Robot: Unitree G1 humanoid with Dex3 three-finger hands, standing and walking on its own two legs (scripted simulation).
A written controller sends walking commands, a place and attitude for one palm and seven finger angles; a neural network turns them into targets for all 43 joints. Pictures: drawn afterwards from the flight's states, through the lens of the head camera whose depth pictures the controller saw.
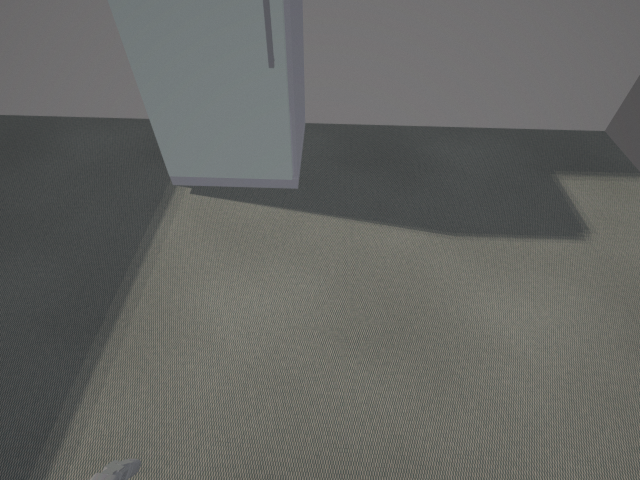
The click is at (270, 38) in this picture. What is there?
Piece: fridge door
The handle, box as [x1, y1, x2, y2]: [263, 0, 273, 67]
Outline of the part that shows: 263,0 269,67 273,67 269,3 268,0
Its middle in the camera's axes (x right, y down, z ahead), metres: -0.18 -0.79 +1.23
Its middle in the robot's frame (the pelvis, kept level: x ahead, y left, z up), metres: +1.45 +0.27 +0.11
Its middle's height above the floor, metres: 0.88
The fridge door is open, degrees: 0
